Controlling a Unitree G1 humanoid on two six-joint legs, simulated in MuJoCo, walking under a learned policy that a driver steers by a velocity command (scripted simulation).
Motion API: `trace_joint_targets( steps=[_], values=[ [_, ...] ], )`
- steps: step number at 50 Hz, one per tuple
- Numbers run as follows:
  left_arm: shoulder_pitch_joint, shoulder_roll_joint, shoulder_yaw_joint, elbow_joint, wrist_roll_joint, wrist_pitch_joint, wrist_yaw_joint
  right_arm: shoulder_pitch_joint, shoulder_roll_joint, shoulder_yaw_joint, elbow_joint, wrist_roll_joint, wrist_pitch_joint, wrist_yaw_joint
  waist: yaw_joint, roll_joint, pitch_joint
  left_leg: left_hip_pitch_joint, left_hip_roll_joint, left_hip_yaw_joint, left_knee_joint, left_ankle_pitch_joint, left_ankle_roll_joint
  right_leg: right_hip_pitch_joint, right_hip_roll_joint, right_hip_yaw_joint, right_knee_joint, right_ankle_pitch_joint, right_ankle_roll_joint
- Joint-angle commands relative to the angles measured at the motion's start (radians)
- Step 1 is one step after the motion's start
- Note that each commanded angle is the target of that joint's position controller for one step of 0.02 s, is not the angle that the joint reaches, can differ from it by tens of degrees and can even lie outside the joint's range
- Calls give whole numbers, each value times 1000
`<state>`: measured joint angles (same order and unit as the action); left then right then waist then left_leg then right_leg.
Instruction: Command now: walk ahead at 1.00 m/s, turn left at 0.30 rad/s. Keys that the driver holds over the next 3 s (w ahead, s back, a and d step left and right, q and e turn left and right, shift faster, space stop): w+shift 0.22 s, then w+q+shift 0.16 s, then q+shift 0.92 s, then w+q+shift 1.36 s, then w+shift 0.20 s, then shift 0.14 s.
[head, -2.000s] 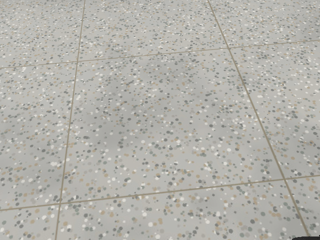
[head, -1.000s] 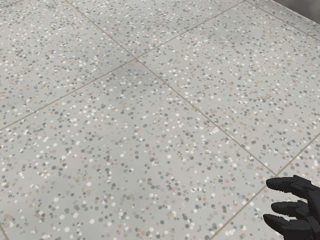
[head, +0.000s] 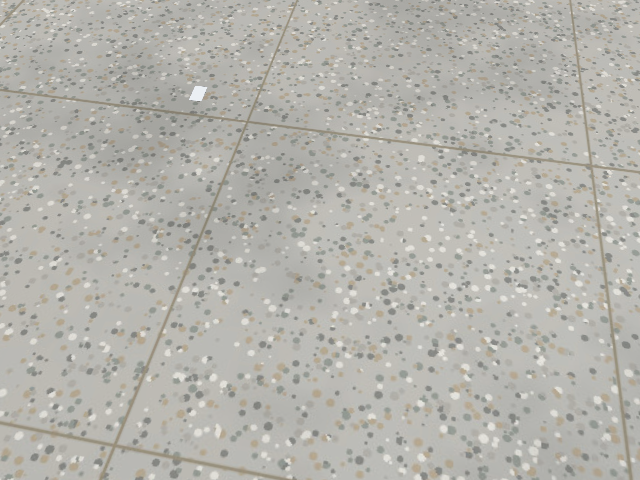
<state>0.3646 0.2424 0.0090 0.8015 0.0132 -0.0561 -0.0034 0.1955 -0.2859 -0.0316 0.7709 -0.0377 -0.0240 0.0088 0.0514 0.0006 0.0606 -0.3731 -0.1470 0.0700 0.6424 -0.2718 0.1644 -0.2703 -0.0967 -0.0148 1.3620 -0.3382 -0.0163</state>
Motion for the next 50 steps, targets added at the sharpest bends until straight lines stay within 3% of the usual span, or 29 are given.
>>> trace_joint_targets(
  steps=[1, 2, 3, 7, 9, 12, 14, 15, 16, 17, 18, 19, 21, 23, 25, 26, 27, 28, 30, 33, 34, 35, 36, 37, 38, 39, 40, 45, 50],
  values=[
    [-11, 138, 23, -94, 23, 1, -10, 113, -127, -44, -4, 12, -47, -30, -20, -60, -27, 270, 303, -451, -420, 121, 135, -371, -64, 53, -60, 10, 3],
    [-9, 120, 22, -78, 31, 17, -20, 105, -87, -30, 8, 21, -59, -28, -3, -60, -21, 221, 255, -386, -450, 98, 110, -342, -80, 53, -116, 7, 11],
    [-28, 103, 17, -98, 33, 25, -30, 129, -93, -29, 18, 29, -70, -24, 1, -2, -5, 180, 261, -374, -481, 139, 124, -343, -86, 39, -184, 5, 24],
    [-290, 82, -1, -183, 21, 12, -44, 172, -104, -34, 48, 36, -97, -1, -52, -6, 100, 109, 173, -215, -577, 343, 95, -344, -61, -37, -541, 314, 22],
    [-343, 68, -7, -195, 6, 1, -54, 226, -120, -35, 72, 53, -114, 2, -81, -4, 81, 122, 200, -200, -645, 482, 67, -207, -15, -76, -693, 521, -15],
    [-368, 107, 4, -200, 9, -1, -43, 271, -164, -40, 112, 44, -113, -7, -82, 2, 41, 348, 240, -176, -577, 859, 31, -161, 61, -96, -788, 517, -64],
    [-240, 168, 29, -177, 18, 0, -21, 270, -221, -50, 125, 21, -96, -20, 1, 60, -83, 453, 278, -201, -332, 1202, 7, -5, 134, -74, -779, 336, -82],
    [-67, 208, 49, -129, 15, 1, -2, 244, -249, -56, 128, 5, -82, -26, 93, 70, -174, 415, 279, -210, -110, 1205, 1, 176, 144, -55, -765, 224, -88],
    [148, 249, 68, -72, 21, 4, 21, 185, -235, -53, 121, -6, -75, -29, 209, 61, -249, 259, 239, -195, 177, 1038, -3, 414, 73, -2, -765, 142, -97],
    [220, 367, 103, -60, 68, -4, 32, 334, -46, -10, 82, 29, -83, -20, 108, -224, -410, -67, 110, -142, 667, 315, -37, 716, -267, 423, -787, -131, -191],
    [182, 316, 99, -69, 57, -2, 10, 345, -63, -3, 80, 57, -88, -19, 89, -274, -533, -233, 23, -197, 852, -156, -30, 757, -378, 854, -1036, -327, -236],
    [56, 238, 88, -76, 46, -5, 5, 193, -126, -16, 62, 42, -81, -27, 71, -136, -313, -325, 117, -194, 853, -40, -19, 584, -318, 704, -1080, -386, -196],
    [-36, 141, 63, -59, 45, -21, 0, 102, -103, -15, 51, 33, -60, -18, 20, 22, -84, -290, 186, -162, 773, 12, -38, 296, -279, 382, -1082, 175, -180],
    [-16, 82, 40, -15, 30, -36, -3, 125, -47, -14, 43, 23, -20, -8, -44, 4, -23, -223, 202, -146, 729, -54, -67, 146, -255, 157, -1088, 581, -153],
    [-58, 89, 41, 1, 5, -56, -14, 82, -11, -13, 4, 20, 7, 1, -86, -57, 28, -244, 212, -115, 597, -51, -80, 87, -227, -5, -1120, 775, -106],
    [-279, 95, 47, -67, -24, -69, 3, 98, -27, -30, -14, 124, 12, -11, -124, -218, 51, -239, 244, -126, 494, -18, -102, 37, -139, -97, -1140, 731, -71],
    [-353, 104, 47, -93, -27, -74, 14, 73, -40, -26, -27, 123, 9, -10, -135, -217, 62, -180, 230, -76, 346, 64, -119, -39, -95, -168, -1161, 715, -69],
    [-359, 134, 56, -97, -29, -73, 27, 61, -42, -29, -33, 95, 1, -1, -132, -162, 45, -72, 210, -26, 184, 204, -133, -87, -65, -226, -1145, 679, -68],
    [-257, 204, 79, -80, -46, -66, 51, 64, -47, -45, -40, 56, -5, 23, -110, -106, -63, 65, 129, 44, 33, 407, -137, 13, -60, -244, -1046, 824, -64],
    [-299, 242, 96, -110, -80, -32, 57, 233, -138, -96, -29, 62, 17, 37, -204, -119, -176, 250, 72, 63, 12, 356, -76, 112, -101, -224, -785, 993, -34],
    [-335, 224, 92, -125, -79, -21, 51, 363, -197, -129, -1, 61, 25, 27, -275, -78, -225, 413, 58, 41, -11, 383, -35, 56, -92, -213, -574, 915, -7],
    [-344, 153, 74, -127, -62, -16, 38, 386, -211, -138, 15, 68, 31, 9, -276, 73, -153, 482, 85, -51, -99, 451, 5, -78, 2, -186, -299, 281, 42],
    [-298, 42, 47, -155, -4, -14, 20, 258, -233, -126, -28, 53, 25, -1, -144, 368, -62, 444, 173, -319, -95, 976, 100, -288, 184, -148, 87, -384, 86],
    [-64, 82, 37, -182, -26, -26, 8, 147, -309, -122, -136, -13, -10, 14, -13, 352, -379, 620, 449, -887, -245, 775, 366, -428, 241, 106, 286, -376, 96],
    [-116, 191, 54, -178, -34, -36, 6, 53, -288, -130, -204, 13, -15, 27, -50, 148, -414, 596, 453, -947, -354, 368, 340, -436, 183, 178, 238, -278, 63],
    [-229, 219, 65, -198, -31, -34, 15, 14, -233, -117, -213, 49, -19, 28, -51, 6, -273, 465, 394, -857, -366, 194, 266, -460, 153, 177, 117, -189, 48],
    [-268, 199, 65, -192, -12, -23, 32, -8, -197, -104, -209, 73, -20, 23, -28, -87, -225, 359, 343, -784, -358, 170, 204, -413, 117, 179, 33, -140, 52],
    [-350, 132, 62, -216, 6, 5, 27, 14, -190, -112, -220, 66, 21, -40, -26, -26, -199, 198, 200, -543, -270, 681, 118, -295, 145, 149, -272, -65, 90],
    [-417, 115, 68, -226, -13, 23, 32, 4, -181, -114, -249, 71, 70, -72, -51, 47, -223, 223, 160, -582, -232, 514, 40, -308, 179, 172, -462, 75, 123]
  ],
)
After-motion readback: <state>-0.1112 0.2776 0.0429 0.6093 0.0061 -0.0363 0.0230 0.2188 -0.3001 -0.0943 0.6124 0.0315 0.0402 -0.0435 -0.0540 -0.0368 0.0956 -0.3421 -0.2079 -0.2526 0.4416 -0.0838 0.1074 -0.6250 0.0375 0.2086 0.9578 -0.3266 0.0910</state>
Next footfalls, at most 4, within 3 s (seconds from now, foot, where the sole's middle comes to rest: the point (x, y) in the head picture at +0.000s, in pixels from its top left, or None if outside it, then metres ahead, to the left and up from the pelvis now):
0.32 right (416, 441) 0.55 -0.14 -0.75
0.70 left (304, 318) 0.83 0.11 -0.75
1.22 right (340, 257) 1.01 0.03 -0.75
1.76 left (250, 339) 0.76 0.23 -0.75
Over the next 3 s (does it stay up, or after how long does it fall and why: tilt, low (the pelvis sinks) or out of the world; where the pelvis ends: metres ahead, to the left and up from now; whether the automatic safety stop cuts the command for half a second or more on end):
stays up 0.41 1.15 0.00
